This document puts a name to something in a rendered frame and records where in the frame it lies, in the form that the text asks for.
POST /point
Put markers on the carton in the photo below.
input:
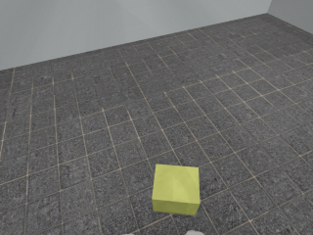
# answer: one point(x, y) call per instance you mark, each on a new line
point(176, 189)

